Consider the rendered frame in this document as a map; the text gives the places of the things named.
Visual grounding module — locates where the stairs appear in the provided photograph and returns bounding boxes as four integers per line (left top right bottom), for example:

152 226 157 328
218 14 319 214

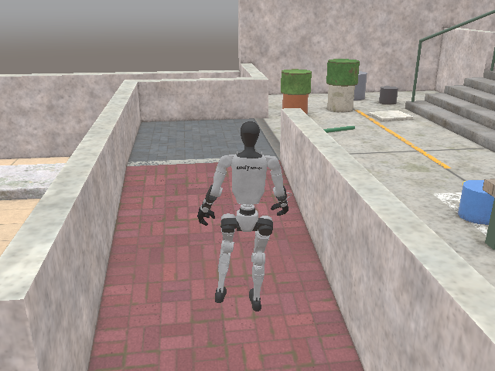
405 70 495 152

